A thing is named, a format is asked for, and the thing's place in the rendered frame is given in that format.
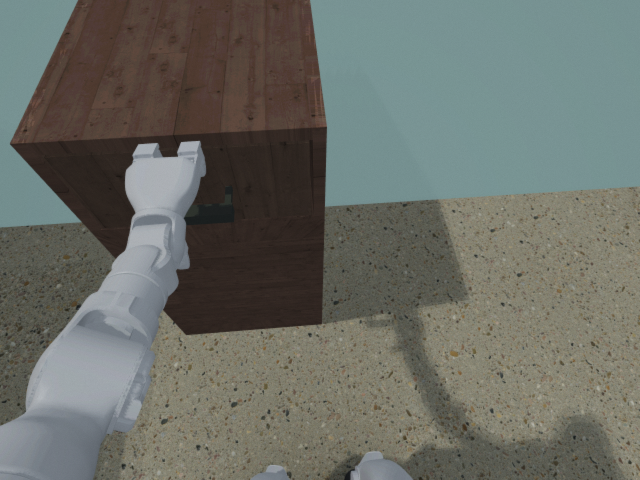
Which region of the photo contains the left robot forearm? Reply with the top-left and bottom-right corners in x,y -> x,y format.
26,208 -> 186,411

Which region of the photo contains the right robot thigh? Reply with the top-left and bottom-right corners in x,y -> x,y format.
350,459 -> 413,480

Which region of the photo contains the cabinet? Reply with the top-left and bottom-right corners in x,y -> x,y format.
10,0 -> 327,335

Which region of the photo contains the drawer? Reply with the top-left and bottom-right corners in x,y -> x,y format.
42,140 -> 311,228

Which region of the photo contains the robot left upper arm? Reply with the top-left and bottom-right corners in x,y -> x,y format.
0,325 -> 156,480

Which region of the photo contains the left robot hand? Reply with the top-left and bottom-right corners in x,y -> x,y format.
125,141 -> 206,270

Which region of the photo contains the handle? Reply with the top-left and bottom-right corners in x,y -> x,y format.
184,186 -> 235,225

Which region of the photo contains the robot left shin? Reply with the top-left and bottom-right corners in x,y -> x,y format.
266,465 -> 288,477

